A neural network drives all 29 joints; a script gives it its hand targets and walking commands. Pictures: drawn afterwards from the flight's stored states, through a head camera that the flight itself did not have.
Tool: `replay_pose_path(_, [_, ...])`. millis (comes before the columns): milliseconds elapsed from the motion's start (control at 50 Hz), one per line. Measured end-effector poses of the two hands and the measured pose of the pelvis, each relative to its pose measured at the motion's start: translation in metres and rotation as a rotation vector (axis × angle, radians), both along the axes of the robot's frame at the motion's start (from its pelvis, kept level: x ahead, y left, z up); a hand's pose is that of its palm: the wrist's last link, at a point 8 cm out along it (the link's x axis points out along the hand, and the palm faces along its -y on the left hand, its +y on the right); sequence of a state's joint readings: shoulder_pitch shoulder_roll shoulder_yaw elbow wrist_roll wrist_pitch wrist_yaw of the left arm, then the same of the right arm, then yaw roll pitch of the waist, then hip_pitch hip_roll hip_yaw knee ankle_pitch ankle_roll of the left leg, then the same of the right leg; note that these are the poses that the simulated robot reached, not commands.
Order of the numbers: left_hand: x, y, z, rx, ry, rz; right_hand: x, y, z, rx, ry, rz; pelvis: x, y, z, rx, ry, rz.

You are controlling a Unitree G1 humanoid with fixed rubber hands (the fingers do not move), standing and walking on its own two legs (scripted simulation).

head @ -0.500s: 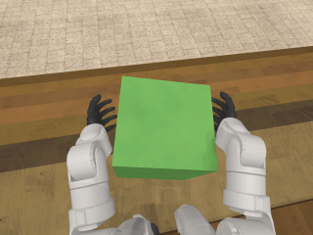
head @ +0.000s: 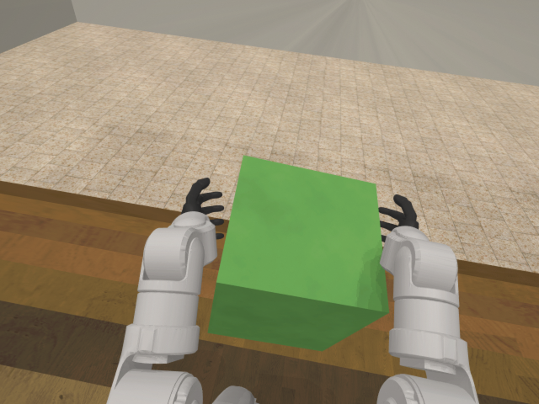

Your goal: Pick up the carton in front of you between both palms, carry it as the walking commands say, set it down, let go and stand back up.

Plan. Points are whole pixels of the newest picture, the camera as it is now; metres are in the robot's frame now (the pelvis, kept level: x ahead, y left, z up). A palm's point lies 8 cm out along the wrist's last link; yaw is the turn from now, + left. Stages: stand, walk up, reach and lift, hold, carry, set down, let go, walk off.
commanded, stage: carry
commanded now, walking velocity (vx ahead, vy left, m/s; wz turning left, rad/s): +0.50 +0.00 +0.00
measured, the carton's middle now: (286, 262) +0.34 +0.06 +0.04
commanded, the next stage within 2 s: none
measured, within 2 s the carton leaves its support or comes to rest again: neither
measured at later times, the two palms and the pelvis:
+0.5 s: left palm (274, 191) +0.69 +0.13 -0.10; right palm (383, 215) +0.66 -0.16 -0.09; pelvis +0.34 +0.04 -0.17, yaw -1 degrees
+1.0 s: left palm (290, 163) +1.13 +0.12 -0.32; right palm (359, 175) +1.09 -0.16 -0.29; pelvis +0.76 +0.05 -0.40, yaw -3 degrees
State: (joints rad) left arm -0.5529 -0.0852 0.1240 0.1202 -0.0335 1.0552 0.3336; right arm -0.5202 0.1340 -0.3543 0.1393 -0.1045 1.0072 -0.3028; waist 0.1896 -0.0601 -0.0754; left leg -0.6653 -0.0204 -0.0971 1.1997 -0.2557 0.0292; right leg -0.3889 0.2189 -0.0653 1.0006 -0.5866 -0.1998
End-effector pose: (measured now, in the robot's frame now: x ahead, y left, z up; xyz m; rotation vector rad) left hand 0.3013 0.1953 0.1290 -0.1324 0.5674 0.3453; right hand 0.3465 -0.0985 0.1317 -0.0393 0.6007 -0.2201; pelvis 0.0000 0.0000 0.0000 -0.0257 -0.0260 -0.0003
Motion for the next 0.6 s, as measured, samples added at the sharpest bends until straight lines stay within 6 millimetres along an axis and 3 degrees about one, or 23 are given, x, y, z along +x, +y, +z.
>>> replay_pose_path(80, [0.063, 0.004, -0.023, -0.004, 0.006, -0.010, 0.046, 0.002, -0.044, 0.059, 0.015, -0.049, 0.046, 0.011, -0.025, 0.025, 0.014, 0.006])
replay_pose_path(180, [0.155, 0.001, -0.057, 0.057, -0.007, -0.058, 0.122, -0.001, -0.097, 0.080, 0.006, -0.107, 0.119, 0.039, -0.065, 0.026, 0.046, -0.010])
replay_pose_path(260, [0.226, -0.007, -0.112, 0.042, 0.040, -0.143, 0.173, -0.008, -0.147, 0.089, 0.061, -0.138, 0.175, 0.052, -0.094, 0.091, 0.102, -0.008])
replay_pose_path(340, [0.275, -0.031, -0.172, -0.001, 0.110, -0.231, 0.198, -0.029, -0.192, 0.164, 0.087, -0.226, 0.223, 0.061, -0.111, 0.078, 0.134, -0.026])
replay_pose_path(420, [0.324, -0.059, -0.217, -0.026, 0.113, -0.288, 0.240, -0.055, -0.213, 0.155, 0.046, -0.287, 0.278, 0.053, -0.134, 0.091, 0.123, -0.027])
replay_pose_path(480, [0.369, -0.068, -0.232, -0.002, 0.059, -0.291, 0.292, -0.064, -0.222, 0.131, -0.019, -0.254, 0.325, 0.040, -0.159, 0.064, 0.082, -0.026])
replay_pose_path(540, [0.413, -0.062, -0.237, 0.029, 0.036, -0.246, 0.354, -0.060, -0.232, 0.141, -0.047, -0.186, 0.380, 0.028, -0.177, 0.004, 0.046, -0.025])
replay_pose_path(600, [0.450, -0.043, -0.249, 0.018, 0.096, -0.161, 0.416, -0.041, -0.239, 0.085, 0.010, -0.095, 0.435, 0.018, -0.181, -0.014, 0.063, -0.029])
